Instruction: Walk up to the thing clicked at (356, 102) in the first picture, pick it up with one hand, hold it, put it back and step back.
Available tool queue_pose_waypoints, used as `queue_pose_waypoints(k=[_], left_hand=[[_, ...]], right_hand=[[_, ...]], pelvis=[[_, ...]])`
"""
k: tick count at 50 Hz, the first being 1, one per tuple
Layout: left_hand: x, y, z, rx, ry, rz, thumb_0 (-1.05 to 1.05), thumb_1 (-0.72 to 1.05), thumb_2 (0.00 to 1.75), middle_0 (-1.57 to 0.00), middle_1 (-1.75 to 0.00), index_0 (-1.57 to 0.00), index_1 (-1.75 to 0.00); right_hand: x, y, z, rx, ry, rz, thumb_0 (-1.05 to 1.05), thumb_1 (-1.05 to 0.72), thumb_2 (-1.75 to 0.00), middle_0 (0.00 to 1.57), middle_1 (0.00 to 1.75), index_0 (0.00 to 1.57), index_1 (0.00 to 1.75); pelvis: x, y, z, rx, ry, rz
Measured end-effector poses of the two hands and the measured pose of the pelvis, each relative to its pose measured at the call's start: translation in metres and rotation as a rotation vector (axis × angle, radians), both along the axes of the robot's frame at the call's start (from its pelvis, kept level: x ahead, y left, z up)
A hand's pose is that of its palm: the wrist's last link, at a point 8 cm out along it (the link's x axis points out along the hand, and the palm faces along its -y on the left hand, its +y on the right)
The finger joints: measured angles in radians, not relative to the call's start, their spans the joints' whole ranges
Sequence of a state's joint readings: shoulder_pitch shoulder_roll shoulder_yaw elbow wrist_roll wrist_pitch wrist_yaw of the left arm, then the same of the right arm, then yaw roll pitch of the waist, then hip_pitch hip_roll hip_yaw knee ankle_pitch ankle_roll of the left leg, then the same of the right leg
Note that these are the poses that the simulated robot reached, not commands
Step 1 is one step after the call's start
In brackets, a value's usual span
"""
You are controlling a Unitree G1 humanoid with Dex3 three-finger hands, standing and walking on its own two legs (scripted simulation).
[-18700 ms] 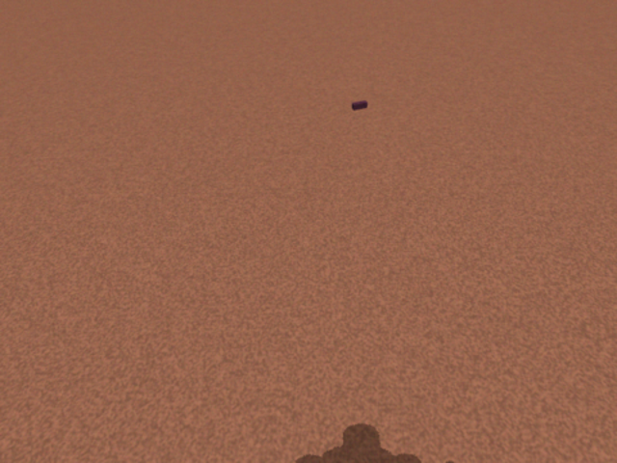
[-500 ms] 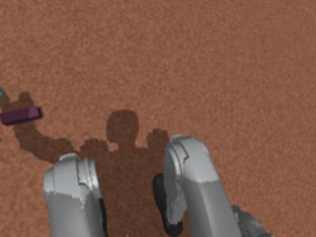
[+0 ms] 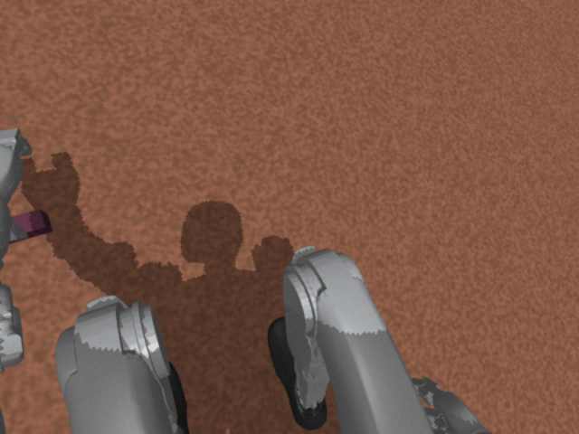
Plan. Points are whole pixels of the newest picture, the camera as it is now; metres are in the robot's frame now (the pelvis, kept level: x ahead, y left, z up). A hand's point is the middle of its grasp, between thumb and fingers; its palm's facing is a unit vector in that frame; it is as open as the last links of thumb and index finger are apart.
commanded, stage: approach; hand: left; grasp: from above
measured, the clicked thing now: (12, 229) +0.46 +0.34 -0.30
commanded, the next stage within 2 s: rest palm in 0.30 s
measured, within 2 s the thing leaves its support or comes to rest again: neither
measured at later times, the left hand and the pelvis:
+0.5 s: hand out of the picture +0.45 +0.35 -0.19, palm faces -0.43 -0.11 -0.89, open 12.8 cm; pelvis +0.00 +0.00 -0.01, yaw -1 degrees
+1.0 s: hand (3, 228) +0.45 +0.33 -0.25, palm faces -0.46 -0.13 -0.88, open 13.3 cm; pelvis +0.00 +0.00 -0.02, yaw -3 degrees
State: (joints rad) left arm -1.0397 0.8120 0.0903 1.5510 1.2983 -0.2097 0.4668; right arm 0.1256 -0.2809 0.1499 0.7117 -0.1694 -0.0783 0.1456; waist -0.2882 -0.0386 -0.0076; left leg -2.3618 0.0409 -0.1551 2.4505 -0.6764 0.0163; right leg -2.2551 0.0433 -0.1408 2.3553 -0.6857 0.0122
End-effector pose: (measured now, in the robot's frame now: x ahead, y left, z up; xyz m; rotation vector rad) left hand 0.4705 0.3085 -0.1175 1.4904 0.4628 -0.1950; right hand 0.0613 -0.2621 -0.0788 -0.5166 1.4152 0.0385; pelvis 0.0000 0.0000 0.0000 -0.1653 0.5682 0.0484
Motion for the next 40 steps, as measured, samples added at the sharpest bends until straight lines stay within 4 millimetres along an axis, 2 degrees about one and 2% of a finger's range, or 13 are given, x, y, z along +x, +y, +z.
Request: queue_pose_waypoints(k=[5, 10, 14, 19, 25, 30, 40], left_hand=[[-0.001, 0.002, -0.002, 0.018, 0.024, 0.053, 0.0, -0.3, 0.8, -0.31, -0.8, -0.31, -0.81], [-0.016, 0.019, -0.009, 0.027, 0.091, 0.096, 0.0, -0.29, 0.79, -0.31, -0.79, -0.31, -0.8], [-0.026, 0.035, -0.014, 0.01, 0.118, 0.095, 0.0, -0.29, 0.79, -0.31, -0.8, -0.31, -0.8], [-0.026, 0.046, -0.016, -0.006, 0.095, 0.053, 0.0, -0.29, 0.79, -0.31, -0.81, -0.31, -0.81], [-0.018, 0.04, -0.018, -0.023, 0.035, 0.007, 0.0, -0.3, 0.82, -0.29, -0.82, -0.29, -0.82], [-0.019, 0.031, -0.028, -0.032, 0.053, 0.017, 0.0, -0.34, 0.85, -0.26, -0.82, -0.25, -0.83], [-0.021, 0.024, -0.053, -0.028, 0.059, 0.037, 0.0, -0.36, 0.86, -0.24, -0.83, -0.23, -0.84]], right_hand=[[-0.015, -0.002, -0.002, 0.017, 0.023, -0.028, 0.0, -0.9, -0.9, 0.2, 0.3, 0.2, 0.3], [-0.024, -0.002, -0.007, 0.03, 0.053, -0.032, 0.0, -0.9, -0.9, 0.2, 0.3, 0.2, 0.3], [-0.023, -0.001, -0.01, 0.024, 0.074, -0.008, 0.0, -0.9, -0.9, 0.2, 0.3, 0.2, 0.3], [-0.014, 0.0, -0.009, 0.001, 0.085, 0.033, 0.0, -0.9, -0.9, 0.2, 0.3, 0.2, 0.3], [0.004, 0.002, -0.002, -0.019, 0.047, 0.062, 0.0, -0.9, -0.9, 0.2, 0.3, 0.2, 0.3], [0.014, 0.005, 0.002, -0.023, 0.006, 0.083, 0.0, -0.89, -0.9, 0.2, 0.3, 0.2, 0.3], [0.002, 0.007, 0.003, -0.016, 0.019, 0.122, 0.0, -0.89, -0.9, 0.2, 0.3, 0.2, 0.3]], pelvis=[[-0.001, -0.001, -0.001, 0.006, -0.004, -0.007], [-0.003, -0.002, -0.003, 0.012, -0.019, -0.008], [-0.004, -0.002, -0.005, 0.009, -0.03, -0.005], [-0.002, -0.001, -0.008, -0.001, -0.035, -0.002], [0.001, 0.002, -0.008, -0.02, -0.034, -0.003], [0.001, 0.004, -0.008, -0.029, -0.035, -0.006], [-0.002, 0.004, -0.014, -0.032, -0.055, -0.019]])
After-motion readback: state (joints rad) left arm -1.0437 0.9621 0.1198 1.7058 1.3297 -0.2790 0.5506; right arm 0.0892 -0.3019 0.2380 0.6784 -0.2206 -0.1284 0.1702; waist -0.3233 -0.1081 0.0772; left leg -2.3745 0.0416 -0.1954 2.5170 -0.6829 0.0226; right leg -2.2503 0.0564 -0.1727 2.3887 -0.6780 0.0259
